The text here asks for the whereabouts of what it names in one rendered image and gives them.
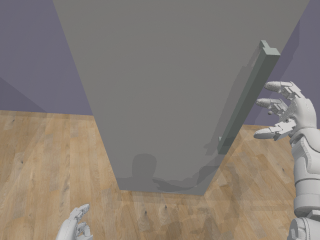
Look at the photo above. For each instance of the robot left hand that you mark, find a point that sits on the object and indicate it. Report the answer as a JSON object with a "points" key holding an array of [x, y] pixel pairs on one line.
{"points": [[70, 229]]}

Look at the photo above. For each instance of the robot right upper arm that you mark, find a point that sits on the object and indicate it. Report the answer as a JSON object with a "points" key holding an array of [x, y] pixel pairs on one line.
{"points": [[303, 228]]}

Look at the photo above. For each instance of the robot right forearm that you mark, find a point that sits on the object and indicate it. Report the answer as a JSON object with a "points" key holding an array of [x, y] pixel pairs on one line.
{"points": [[305, 150]]}

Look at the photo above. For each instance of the fridge door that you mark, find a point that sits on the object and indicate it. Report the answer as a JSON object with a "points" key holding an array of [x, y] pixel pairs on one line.
{"points": [[163, 77]]}

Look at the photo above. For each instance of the handle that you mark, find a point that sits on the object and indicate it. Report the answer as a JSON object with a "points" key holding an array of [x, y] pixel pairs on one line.
{"points": [[260, 73]]}

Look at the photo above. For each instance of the robot right hand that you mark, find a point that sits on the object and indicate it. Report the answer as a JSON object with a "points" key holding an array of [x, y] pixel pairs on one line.
{"points": [[301, 111]]}

